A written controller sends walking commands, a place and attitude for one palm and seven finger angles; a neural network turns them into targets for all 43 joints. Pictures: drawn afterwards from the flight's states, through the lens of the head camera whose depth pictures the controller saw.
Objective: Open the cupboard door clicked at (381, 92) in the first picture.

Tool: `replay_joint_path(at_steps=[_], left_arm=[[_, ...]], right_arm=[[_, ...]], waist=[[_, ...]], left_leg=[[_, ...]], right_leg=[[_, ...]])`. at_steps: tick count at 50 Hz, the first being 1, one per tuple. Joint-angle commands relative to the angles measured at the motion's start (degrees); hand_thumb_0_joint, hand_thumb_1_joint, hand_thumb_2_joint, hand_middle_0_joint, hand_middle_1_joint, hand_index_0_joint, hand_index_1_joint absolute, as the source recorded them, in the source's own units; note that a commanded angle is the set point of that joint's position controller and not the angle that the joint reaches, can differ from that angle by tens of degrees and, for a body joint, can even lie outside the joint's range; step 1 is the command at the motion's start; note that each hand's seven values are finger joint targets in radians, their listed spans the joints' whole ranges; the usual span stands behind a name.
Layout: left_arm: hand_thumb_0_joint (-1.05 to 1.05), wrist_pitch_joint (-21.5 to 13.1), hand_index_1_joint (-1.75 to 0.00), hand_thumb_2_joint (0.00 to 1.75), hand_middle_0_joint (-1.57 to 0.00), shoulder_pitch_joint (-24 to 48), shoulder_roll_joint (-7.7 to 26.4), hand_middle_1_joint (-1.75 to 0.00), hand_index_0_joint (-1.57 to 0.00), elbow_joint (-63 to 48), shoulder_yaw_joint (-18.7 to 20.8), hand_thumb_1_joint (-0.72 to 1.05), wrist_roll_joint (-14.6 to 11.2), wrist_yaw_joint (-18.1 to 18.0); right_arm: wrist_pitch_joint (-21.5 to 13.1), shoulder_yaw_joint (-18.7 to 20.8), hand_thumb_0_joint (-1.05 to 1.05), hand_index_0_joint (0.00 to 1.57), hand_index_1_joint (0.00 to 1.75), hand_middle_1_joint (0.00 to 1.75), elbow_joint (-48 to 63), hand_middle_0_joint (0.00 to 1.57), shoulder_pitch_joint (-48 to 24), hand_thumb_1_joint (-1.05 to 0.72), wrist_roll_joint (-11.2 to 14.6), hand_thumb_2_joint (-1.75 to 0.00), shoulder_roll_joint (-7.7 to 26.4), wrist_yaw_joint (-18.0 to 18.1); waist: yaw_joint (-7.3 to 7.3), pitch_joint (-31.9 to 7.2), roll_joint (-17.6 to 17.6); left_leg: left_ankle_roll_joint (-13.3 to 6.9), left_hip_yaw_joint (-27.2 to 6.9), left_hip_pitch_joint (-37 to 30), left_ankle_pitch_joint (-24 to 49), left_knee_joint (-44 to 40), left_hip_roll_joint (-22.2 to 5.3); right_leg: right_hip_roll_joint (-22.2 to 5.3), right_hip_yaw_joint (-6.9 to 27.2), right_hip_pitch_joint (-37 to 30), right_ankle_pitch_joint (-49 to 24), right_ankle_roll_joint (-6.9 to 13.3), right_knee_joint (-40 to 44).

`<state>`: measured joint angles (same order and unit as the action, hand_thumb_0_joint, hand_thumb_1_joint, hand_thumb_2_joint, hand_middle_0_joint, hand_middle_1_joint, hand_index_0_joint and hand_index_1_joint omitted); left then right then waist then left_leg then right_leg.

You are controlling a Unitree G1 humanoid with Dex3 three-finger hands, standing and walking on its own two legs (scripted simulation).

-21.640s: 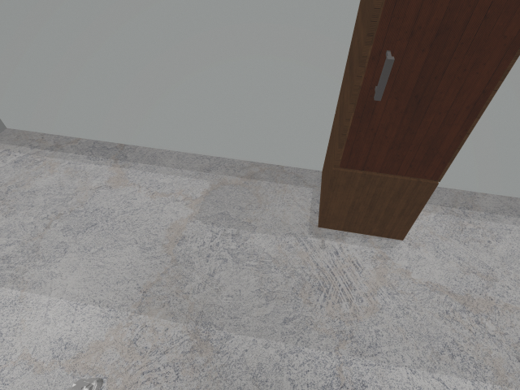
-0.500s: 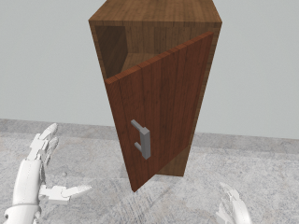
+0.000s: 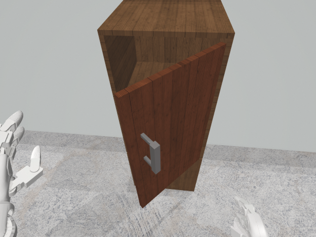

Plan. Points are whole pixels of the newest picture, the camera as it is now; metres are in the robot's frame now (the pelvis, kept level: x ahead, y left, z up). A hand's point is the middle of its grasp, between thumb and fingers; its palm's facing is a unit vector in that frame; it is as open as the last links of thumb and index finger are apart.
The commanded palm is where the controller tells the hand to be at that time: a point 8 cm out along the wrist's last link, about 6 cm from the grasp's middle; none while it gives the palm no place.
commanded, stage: draw the hand back to the body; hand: left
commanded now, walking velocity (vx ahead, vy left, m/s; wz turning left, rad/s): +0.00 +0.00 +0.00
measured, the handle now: (150, 153) +0.32 +0.07 +0.04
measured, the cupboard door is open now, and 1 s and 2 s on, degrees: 47 47 47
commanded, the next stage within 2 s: step back with the hand held close in 0.32 s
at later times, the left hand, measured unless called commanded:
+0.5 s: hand (37, 169) +0.18 +0.26 +0.16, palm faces +0.48 -0.79 -0.39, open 7.4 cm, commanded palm +0.13 +0.29 +0.17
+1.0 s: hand (13, 196) +0.13 +0.28 +0.15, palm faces +0.40 -0.77 -0.51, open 7.4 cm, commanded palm +0.07 +0.31 +0.17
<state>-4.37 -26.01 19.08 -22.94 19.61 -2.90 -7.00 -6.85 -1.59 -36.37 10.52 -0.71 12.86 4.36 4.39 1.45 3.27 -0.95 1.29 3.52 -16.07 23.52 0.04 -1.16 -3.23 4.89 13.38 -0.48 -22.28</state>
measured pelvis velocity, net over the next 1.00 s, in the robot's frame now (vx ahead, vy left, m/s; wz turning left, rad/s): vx -0.07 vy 0.02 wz -0.01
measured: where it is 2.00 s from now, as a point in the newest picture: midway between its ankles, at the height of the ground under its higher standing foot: outside the picture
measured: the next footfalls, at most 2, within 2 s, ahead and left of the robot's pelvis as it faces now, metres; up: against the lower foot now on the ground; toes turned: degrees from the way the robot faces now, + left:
right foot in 1.86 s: -0.29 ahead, -0.11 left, +0.00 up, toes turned -2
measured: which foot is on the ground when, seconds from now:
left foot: down 0.00-1.00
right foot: down 0.00-1.00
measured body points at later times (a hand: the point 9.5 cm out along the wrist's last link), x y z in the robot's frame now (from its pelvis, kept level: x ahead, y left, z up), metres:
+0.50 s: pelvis -0.01 -0.01 +0.00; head -0.02 -0.03 +0.45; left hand +0.15 +0.30 +0.18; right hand +0.18 -0.22 -0.08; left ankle -0.03 +0.10 -0.74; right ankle -0.01 -0.12 -0.74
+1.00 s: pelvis -0.07 +0.02 -0.01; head -0.04 +0.03 +0.44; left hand +0.11 +0.32 +0.18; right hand +0.11 -0.23 -0.08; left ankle -0.03 +0.10 -0.74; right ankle -0.01 -0.12 -0.74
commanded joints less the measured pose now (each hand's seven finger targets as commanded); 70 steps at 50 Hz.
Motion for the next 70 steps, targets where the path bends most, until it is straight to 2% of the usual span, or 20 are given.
replay_joint_path(at_steps=[1,3,8,21,22,23,24,26,30,34,38,43,46,50,55,57,61,64,67,70], left_arm=[[0.00,-3.53,-0.30,0.90,-0.20,4.24,8.46,-0.30,-0.20,-10.69,4.59,0.90,0.05,-0.47],[0.00,-3.44,-0.30,0.90,-0.20,3.72,9.09,-0.30,-0.20,-9.71,5.22,0.90,-0.04,-0.44],[0.00,-3.80,-0.30,0.90,-0.20,4.65,10.45,-0.30,-0.20,-11.05,6.25,0.90,0.12,-0.66],[0.00,-4.32,-0.30,0.90,-0.20,5.58,9.88,-0.30,-0.20,-10.87,5.72,0.90,0.04,-0.62],[0.00,-4.81,-0.30,0.90,-0.20,10.12,11.66,-0.30,-0.20,-13.60,6.73,0.90,0.13,-0.90],[0.00,-7.56,-0.30,0.90,-0.20,19.06,20.77,-0.30,-0.20,-15.40,15.70,0.90,0.87,-1.67],[0.00,-7.46,-0.30,0.90,-0.20,9.01,14.06,-0.30,-0.20,-9.46,11.04,0.90,0.43,-0.79],[0.00,-6.97,-0.30,0.90,-0.20,-0.19,10.36,-0.30,-0.20,-7.90,7.89,0.90,0.32,0.18],[0.00,-6.92,-0.30,0.90,-0.20,-4.06,11.35,-0.30,-0.20,-11.60,8.43,0.90,0.25,-0.18],[0.00,-6.92,-0.30,0.90,-0.20,-5.00,14.35,-0.30,-0.20,-14.64,11.36,0.90,0.24,-1.13],[0.00,-7.43,-0.30,0.90,-0.20,-4.98,15.59,-0.30,-0.20,-17.97,12.44,0.90,0.34,-1.80],[0.00,-8.28,-0.30,0.90,-0.20,-6.10,14.84,-0.30,-0.20,-18.35,12.59,0.90,0.87,-2.26],[0.00,-8.89,-0.30,0.90,-0.20,-6.17,13.89,-0.30,-0.20,-17.72,12.51,0.90,1.34,-2.39],[0.00,-9.87,-0.30,0.90,-0.20,-4.22,13.85,-0.30,-0.20,-18.55,12.85,0.90,2.17,-2.57],[0.00,-10.93,-0.30,0.90,-0.20,-1.62,13.82,-0.30,-0.20,-19.99,12.83,0.90,2.62,-2.75],[0.00,-11.39,-0.30,0.90,-0.20,-1.01,13.68,-0.30,-0.20,-20.43,12.77,0.90,2.75,-2.88],[0.00,-12.41,-0.30,0.90,-0.20,-1.81,14.01,-0.30,-0.20,-20.08,14.14,0.90,3.03,-2.96],[0.00,-13.03,-0.30,0.90,-0.20,-1.71,13.78,-0.30,-0.20,-19.60,14.45,0.90,3.24,-2.61],[0.00,-13.16,-0.30,0.90,-0.20,-1.18,14.03,-0.30,-0.20,-18.56,14.32,0.90,2.84,-2.39],[0.00,-12.63,-0.30,0.90,-0.20,-1.19,14.73,-0.30,-0.20,-18.85,13.15,0.90,1.75,-2.89]], right_arm=[[-2.69,2.43,0.00,0.20,0.30,0.30,8.87,0.20,-6.81,-0.90,0.43,-0.90,5.80,0.19],[-2.56,2.62,0.00,0.20,0.30,0.30,8.84,0.20,-7.06,-0.90,0.32,-0.90,5.98,0.29],[-2.50,2.60,0.00,0.20,0.30,0.30,8.80,0.20,-7.66,-0.90,0.40,-0.90,5.66,0.51],[-3.33,2.60,0.00,0.20,0.30,0.30,8.14,0.20,-7.81,-0.90,0.34,-0.90,5.33,0.65],[-3.59,2.59,0.00,0.20,0.30,0.30,8.08,0.20,-8.16,-0.90,0.43,-0.90,5.41,0.72],[-2.43,1.41,0.00,0.20,0.30,0.30,10.68,0.20,-6.91,-0.90,1.49,-0.90,5.38,0.66],[-1.59,2.24,0.00,0.20,0.30,0.30,9.40,0.20,-6.55,-0.90,0.90,-0.90,5.49,0.87],[0.07,3.08,0.00,0.20,0.30,0.30,10.48,0.20,-6.73,-0.90,0.58,-0.90,6.58,0.28],[2.11,3.81,0.00,0.20,0.30,0.30,11.60,0.20,-6.61,-0.90,0.69,-0.90,7.09,0.36],[3.40,4.37,0.00,0.20,0.30,0.30,12.88,0.20,-6.55,-0.90,1.10,-0.90,6.58,0.85],[3.67,4.75,0.00,0.20,0.30,0.30,13.80,0.20,-6.65,-0.90,1.32,-0.90,6.95,1.22],[2.99,4.87,0.00,0.20,0.30,0.30,14.32,0.20,-6.28,-0.90,1.11,-0.90,7.37,1.26],[2.36,4.95,0.00,0.20,0.30,0.30,14.67,0.20,-5.57,-0.90,1.23,-0.90,7.67,0.99],[1.17,4.96,0.00,0.20,0.30,0.30,14.76,0.20,-4.54,-0.90,1.20,-0.90,7.98,0.84],[-0.20,4.77,0.00,0.20,0.30,0.30,14.35,0.20,-3.64,-0.90,0.93,-0.90,7.96,0.72],[-0.71,4.66,0.00,0.20,0.30,0.30,14.06,0.20,-3.32,-0.90,0.80,-0.90,7.98,0.72],[-1.81,4.77,0.00,0.20,0.30,0.30,13.79,0.20,-3.18,-0.90,0.71,-0.90,7.79,0.81],[-2.21,4.86,0.00,0.20,0.30,0.30,13.68,0.20,-3.88,-0.90,0.59,-0.90,7.68,0.72],[-2.27,5.20,0.00,0.20,0.30,0.30,12.95,0.20,-3.04,-0.90,0.64,-0.90,7.49,0.31],[-1.58,5.05,0.00,0.20,0.30,0.30,10.88,0.20,-2.79,-0.90,0.45,-0.90,6.35,-0.21]], waist=[[-0.58,-4.13,0.15],[-0.30,-4.23,-1.15],[-0.08,-4.75,0.58],[-0.32,-3.78,0.03],[-0.56,-4.70,1.17],[-2.71,2.24,4.02],[-3.01,0.51,-1.68],[-3.14,-3.21,-4.62],[-3.49,-9.43,-1.82],[-3.53,-11.84,-3.59],[-3.52,-11.78,-0.91],[-3.32,-9.39,2.35],[-3.54,-7.56,2.33],[-4.11,-5.58,0.91],[-4.58,-4.02,0.20],[-4.66,-3.68,1.67],[-4.22,-5.16,3.97],[-4.23,-4.02,3.66],[-4.63,-3.77,-4.02],[-4.95,-5.60,-10.52]], left_leg=[[0.52,-1.16,2.16,19.98,-3.77,-1.24],[0.27,-1.00,2.20,19.71,-3.67,-1.18],[0.22,-0.82,2.18,17.16,-3.90,-0.84],[0.01,-0.73,1.69,14.75,-4.39,-0.65],[-0.01,-0.77,1.12,14.43,-4.32,-0.49],[-0.59,-1.65,6.64,8.79,-3.58,-1.27],[-0.86,-2.70,7.17,9.01,-2.01,-1.58],[-0.88,-1.99,5.68,12.21,-0.71,-1.71],[-0.41,-1.67,5.98,19.86,0.24,-2.73],[-0.03,-1.88,7.86,21.92,1.31,-3.15],[-0.20,-2.69,10.22,20.79,1.21,-3.57],[-1.47,-4.86,18.37,10.49,-2.35,-5.32],[-2.89,-5.91,26.70,-0.93,-4.24,-6.90],[-3.79,-6.98,33.73,-13.88,-4.24,-6.67],[-3.57,-7.21,34.68,-19.84,-1.81,-5.69],[-3.59,-7.69,35.01,-21.48,-2.28,-5.92],[-4.42,-9.80,38.45,-23.01,-4.91,-7.65],[-5.09,-9.71,42.44,-23.65,-3.90,-7.85],[-3.43,-6.58,37.95,-21.28,3.83,-4.18],[-0.13,-2.83,21.80,-11.69,16.59,0.19]], right_leg=[[0.94,0.45,-2.75,-13.82,1.41,2.25],[0.88,0.56,-3.21,-14.37,1.44,2.58],[0.82,0.88,-3.50,-12.63,1.53,3.12],[1.00,1.20,-2.59,-10.82,1.29,4.35],[0.95,1.37,-2.64,-10.72,1.31,4.45],[-1.39,5.00,3.00,-11.10,1.21,6.87],[-2.47,4.89,3.40,-12.00,1.24,6.87],[-2.92,4.52,3.05,-15.04,1.09,5.95],[-3.26,3.75,0.36,-23.11,0.86,1.80],[-3.61,3.83,-0.57,-26.73,0.87,-0.96],[-3.35,3.99,0.40,-24.29,0.79,-2.76],[-1.60,3.76,-0.26,-14.66,0.15,-6.07],[-1.10,4.37,-2.88,-11.12,-0.01,-9.77],[-1.38,5.84,-3.31,-6.98,0.16,-10.74],[-1.96,7.39,1.47,2.32,0.61,-8.45],[-1.40,7.17,2.70,5.02,0.54,-8.87],[0.78,5.97,-1.59,1.19,-0.06,-14.07],[1.10,7.92,-3.60,-3.36,0.08,-16.21],[-2.48,13.87,3.46,-0.15,1.72,-8.78],[-10.15,19.32,19.06,7.12,5.56,2.92]])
